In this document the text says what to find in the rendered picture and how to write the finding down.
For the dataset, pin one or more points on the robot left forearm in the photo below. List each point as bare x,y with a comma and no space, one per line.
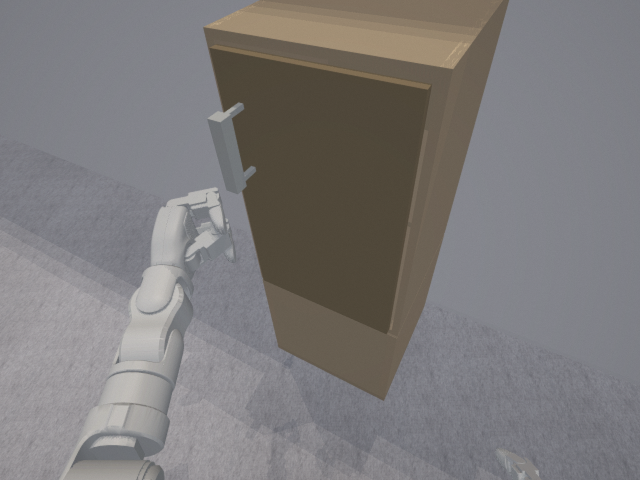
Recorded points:
130,421

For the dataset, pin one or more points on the cupboard door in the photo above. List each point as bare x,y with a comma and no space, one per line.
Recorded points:
336,152

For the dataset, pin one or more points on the handle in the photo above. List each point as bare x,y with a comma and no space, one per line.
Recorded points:
224,139

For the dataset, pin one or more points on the robot left upper arm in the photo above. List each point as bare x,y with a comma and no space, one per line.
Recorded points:
115,470

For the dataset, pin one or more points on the robot right hand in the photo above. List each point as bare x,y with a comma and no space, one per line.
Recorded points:
518,468

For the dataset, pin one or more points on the robot left hand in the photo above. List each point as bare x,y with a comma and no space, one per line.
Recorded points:
177,242

